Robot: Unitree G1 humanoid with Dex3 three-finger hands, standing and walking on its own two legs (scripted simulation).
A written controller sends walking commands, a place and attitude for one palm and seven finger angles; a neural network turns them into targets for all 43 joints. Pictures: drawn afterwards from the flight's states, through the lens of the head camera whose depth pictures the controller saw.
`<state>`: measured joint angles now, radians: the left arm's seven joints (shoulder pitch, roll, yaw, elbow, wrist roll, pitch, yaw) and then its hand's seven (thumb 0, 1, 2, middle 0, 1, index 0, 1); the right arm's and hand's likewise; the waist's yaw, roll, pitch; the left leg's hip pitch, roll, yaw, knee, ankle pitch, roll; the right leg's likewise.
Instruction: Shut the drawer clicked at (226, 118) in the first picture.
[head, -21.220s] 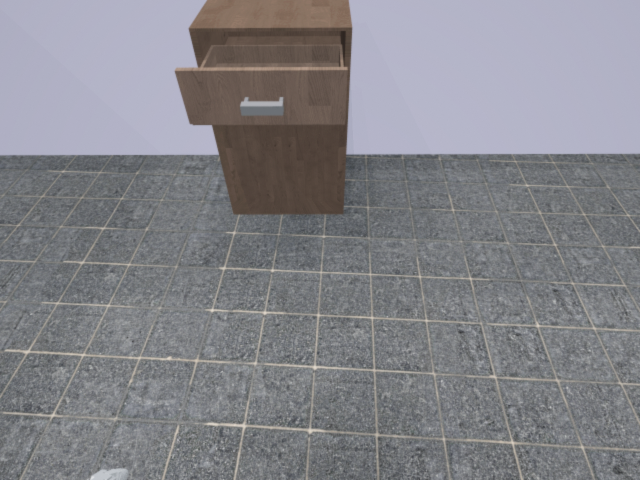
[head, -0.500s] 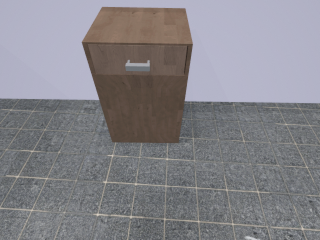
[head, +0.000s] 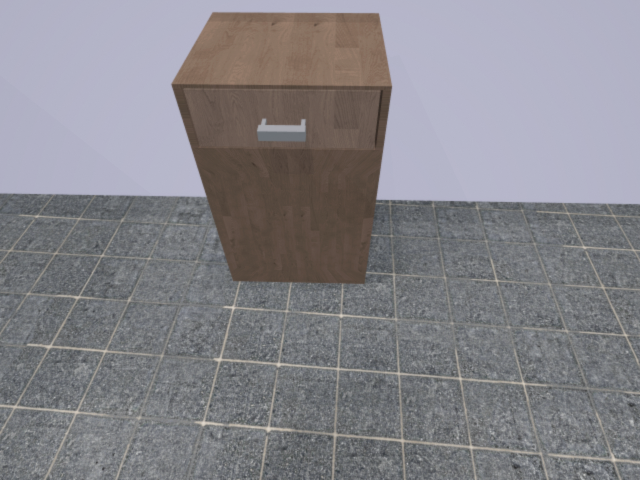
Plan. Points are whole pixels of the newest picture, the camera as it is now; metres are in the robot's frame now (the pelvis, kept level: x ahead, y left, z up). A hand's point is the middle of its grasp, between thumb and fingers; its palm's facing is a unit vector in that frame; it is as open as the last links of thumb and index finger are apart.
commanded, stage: let the arm hang, fingers relaxed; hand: left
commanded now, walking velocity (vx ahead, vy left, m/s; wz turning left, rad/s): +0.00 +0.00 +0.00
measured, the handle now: (282, 127) +0.88 +0.15 -0.06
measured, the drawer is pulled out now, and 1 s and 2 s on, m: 0.00 0.00 0.00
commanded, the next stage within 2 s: look to check the result in 0.34 s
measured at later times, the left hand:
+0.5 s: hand out of the picture +0.02 +0.17 -0.17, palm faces +0.02 -0.98 -0.22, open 7.3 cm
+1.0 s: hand out of the picture +0.04 +0.16 -0.17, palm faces +0.02 -0.98 -0.22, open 7.4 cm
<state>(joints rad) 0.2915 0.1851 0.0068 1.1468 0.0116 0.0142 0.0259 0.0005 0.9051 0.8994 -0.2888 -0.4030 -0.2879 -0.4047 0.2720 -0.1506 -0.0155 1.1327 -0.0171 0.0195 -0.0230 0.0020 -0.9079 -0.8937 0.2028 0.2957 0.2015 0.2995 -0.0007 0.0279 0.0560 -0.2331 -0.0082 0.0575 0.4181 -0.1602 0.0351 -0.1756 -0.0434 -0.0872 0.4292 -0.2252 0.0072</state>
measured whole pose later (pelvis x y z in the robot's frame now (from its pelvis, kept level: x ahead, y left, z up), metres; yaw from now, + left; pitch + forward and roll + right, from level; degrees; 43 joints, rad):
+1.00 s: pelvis +0.02 -0.02 +0.00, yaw +0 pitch -1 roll +0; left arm 0.22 0.17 0.01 1.14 0.01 0.00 0.02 0.00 0.90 0.90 -0.20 -0.30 -0.20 -0.30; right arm 0.21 -0.17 -0.02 1.14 -0.02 0.01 -0.03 0.00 -0.91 -0.89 0.20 0.30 0.20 0.30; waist 0.00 0.02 0.06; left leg -0.19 0.02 0.04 0.39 -0.18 0.00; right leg -0.12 -0.01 -0.10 0.37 -0.23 -0.02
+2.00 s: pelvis +0.03 -0.02 +0.01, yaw +0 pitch -2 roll +0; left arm 0.19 0.23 0.02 1.14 0.01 -0.01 0.02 0.00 0.90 0.90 -0.20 -0.30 -0.20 -0.30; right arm 0.18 -0.24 -0.02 1.15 -0.02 0.00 -0.03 0.00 -0.91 -0.89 0.20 0.30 0.20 0.30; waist -0.01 0.02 0.05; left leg -0.15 0.02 0.05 0.34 -0.16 0.00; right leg -0.08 -0.01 -0.09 0.33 -0.22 -0.02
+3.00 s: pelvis +0.03 -0.03 +0.01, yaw +0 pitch -2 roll +0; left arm 0.16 0.26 0.02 1.14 0.01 -0.01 0.01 0.00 0.90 0.90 -0.20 -0.30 -0.20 -0.30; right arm 0.15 -0.27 -0.02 1.14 -0.02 0.00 -0.02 0.00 -0.91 -0.89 0.20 0.30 0.20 0.30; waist -0.01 0.02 0.04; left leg -0.13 0.03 0.05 0.32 -0.16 -0.01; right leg -0.07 0.00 -0.09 0.31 -0.22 -0.02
